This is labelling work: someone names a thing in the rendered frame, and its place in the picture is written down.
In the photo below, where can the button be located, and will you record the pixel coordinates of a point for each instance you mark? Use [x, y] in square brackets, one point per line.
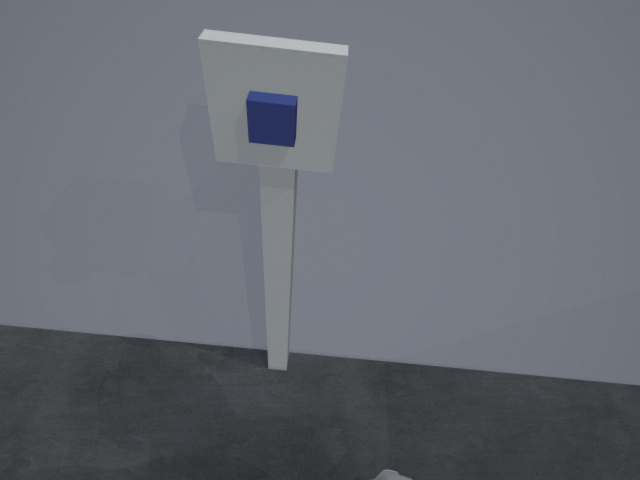
[271, 118]

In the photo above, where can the panel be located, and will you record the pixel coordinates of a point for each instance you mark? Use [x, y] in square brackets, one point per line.
[234, 64]

